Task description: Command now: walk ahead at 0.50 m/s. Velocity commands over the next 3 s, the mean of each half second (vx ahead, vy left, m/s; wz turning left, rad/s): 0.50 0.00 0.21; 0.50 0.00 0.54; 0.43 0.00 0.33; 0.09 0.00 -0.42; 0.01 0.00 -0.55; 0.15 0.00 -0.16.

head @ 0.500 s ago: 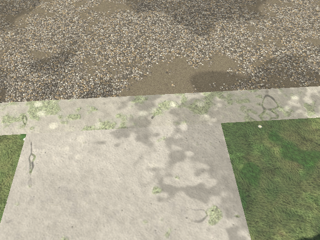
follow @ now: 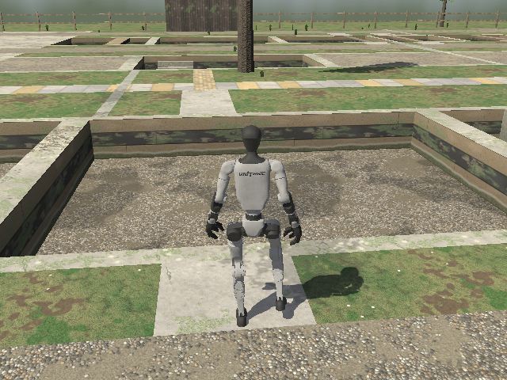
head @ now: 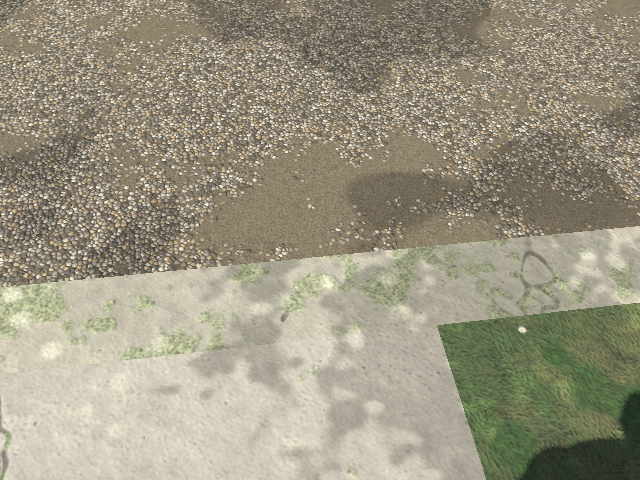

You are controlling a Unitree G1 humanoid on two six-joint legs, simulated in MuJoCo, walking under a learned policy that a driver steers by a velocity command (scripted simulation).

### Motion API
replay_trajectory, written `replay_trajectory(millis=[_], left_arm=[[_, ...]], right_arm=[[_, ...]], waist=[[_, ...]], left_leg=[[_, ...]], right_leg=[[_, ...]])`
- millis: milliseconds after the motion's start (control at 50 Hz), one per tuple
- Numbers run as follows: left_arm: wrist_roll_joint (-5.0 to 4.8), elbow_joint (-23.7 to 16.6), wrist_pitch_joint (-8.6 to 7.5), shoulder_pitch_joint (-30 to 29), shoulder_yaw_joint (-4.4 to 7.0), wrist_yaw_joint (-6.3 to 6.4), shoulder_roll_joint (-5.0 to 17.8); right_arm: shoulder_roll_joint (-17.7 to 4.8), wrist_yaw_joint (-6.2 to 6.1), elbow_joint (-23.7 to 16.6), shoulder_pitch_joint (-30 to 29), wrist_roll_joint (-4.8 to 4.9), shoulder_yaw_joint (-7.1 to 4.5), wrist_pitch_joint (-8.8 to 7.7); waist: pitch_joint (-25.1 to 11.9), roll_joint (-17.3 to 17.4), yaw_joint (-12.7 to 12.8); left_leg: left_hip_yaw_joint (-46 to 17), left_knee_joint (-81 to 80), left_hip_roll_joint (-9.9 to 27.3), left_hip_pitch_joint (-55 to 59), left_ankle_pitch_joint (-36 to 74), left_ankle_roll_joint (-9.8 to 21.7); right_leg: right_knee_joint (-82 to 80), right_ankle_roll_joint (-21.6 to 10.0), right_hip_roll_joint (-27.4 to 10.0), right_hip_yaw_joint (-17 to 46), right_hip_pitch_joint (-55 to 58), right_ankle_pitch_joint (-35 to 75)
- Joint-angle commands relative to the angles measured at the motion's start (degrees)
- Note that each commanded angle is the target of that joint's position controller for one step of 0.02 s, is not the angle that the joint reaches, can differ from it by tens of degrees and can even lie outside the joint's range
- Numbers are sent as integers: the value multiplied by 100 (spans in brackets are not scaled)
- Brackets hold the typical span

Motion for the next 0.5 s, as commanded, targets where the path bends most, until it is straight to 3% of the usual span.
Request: replay_trajectory(millis=[20, 100, 200, 260, 280, 300, 320, 340, 360, 380, 400, 420, 460, 500], left_arm=[[60, -282, 6, -12, 75, 9, 236], [25, -501, -59, -820, 12, -71, 88], [-23, -833, -144, -1600, -21, -213, 144], [-32, -823, -240, -1287, 61, -267, 393], [-27, -703, -266, -806, 143, -251, 538], [-3, -425, -278, 146, 290, -201, 828], [98, -264, -274, 1210, 403, -134, 1281], [102, -132, -223, 1436, 445, -166, 1514], [76, -223, -223, 1311, 282, -162, 899], [57, -289, -232, 859, 200, -135, 631], [74, -343, -241, 429, 153, -134, 514], [105, -337, -249, 152, 125, -143, 373], [164, -281, -275, -55, 106, -140, 232], [148, -202, -307, -31, 153, -101, 349]], right_arm=[[-836, -105, -250, -57, 18, -167, -70], [-897, -181, -116, 274, 75, -166, -22], [-925, -218, 153, 790, 142, -199, 107], [-1074, -260, 122, 631, 166, -269, 188], [-1097, -260, 74, 474, 165, -274, 210], [-945, -251, 15, 405, 128, -215, 219], [-664, -247, -169, 423, 21, -100, 214], [89, -216, -165, 1256, 130, 82, 111], [-608, -221, -108, 921, 260, -76, 41], [-879, -229, -280, 417, 342, -168, 16], [-825, -264, -323, 188, 317, -174, 31], [-755, -284, -339, 81, 241, -215, 71], [-497, -254, -338, 267, 257, -235, 228], [-369, -249, -460, 143, 249, -238, 354]], waist=[[94, 520, 184], [256, 561, -65], [503, 548, -247], [280, 708, 60], [0, 756, 359], [-637, 676, 773], [-1611, 28, 1091], [-2343, -1587, 662], [-2044, -981, 849], [-1240, -706, 789], [-802, -266, 605], [-478, -189, 453], [-268, -399, 191], [-57, -286, 117]], left_leg=[[-1124, -1055, 1559, 159, 1122, 882], [-717, -1127, 1367, 263, 945, 692], [-949, -724, 1698, 1090, 1040, 690], [-1191, -206, 1838, 1288, 1677, 562], [-1119, 310, 1701, 1183, 2456, 469], [-915, 1367, 1349, 734, 2717, 298], [-604, 3201, 873, -483, 1125, 62], [-592, 5027, 3, -2615, -2426, -252], [-1261, 5700, 305, -3093, -2540, -201], [-1151, 5797, 555, -3401, -2022, -140], [-1034, 5633, 833, -3178, -1506, -145], [-1023, 5373, 1000, -2947, -1177, -152], [-1022, 5121, 1192, -2464, -870, -143], [-983, 4933, 1263, -2614, -634, -177]], right_leg=[[-759, 133, -180, 121, -492, 879], [-2121, 148, 61, -125, -229, 1840], [-2900, 50, 232, -69, -377, 1466], [-3182, -82, 415, -97, 365, 918], [-3304, -173, 580, -241, 1139, 832], [-3214, -347, 555, -237, 2560, 942], [-3016, -703, -570, 938, 4388, 913], [-3692, -1471, -1798, 3443, 6089, -162], [-4064, -1244, -1607, 3584, 5720, -759], [-4176, -980, -1467, 2666, 4977, -627], [-4362, -870, -1288, 2035, 4140, -153], [-4579, -818, -1110, 1521, 3490, 167], [-4925, -774, -878, 797, 2846, 443], [-5140, -842, -880, 337, 2636, 777]])
Next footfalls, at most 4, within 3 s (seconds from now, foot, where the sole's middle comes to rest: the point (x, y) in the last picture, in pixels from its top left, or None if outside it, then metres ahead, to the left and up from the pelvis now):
0.30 right None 0.36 -0.16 -0.78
0.84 left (251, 451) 0.57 0.13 -0.78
1.32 right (281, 334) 0.85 0.07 -0.78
1.64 left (187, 382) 0.73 0.29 -0.78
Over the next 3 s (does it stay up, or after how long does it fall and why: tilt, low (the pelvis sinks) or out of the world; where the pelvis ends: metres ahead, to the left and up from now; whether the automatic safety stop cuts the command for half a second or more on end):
stays up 0.69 0.12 -0.02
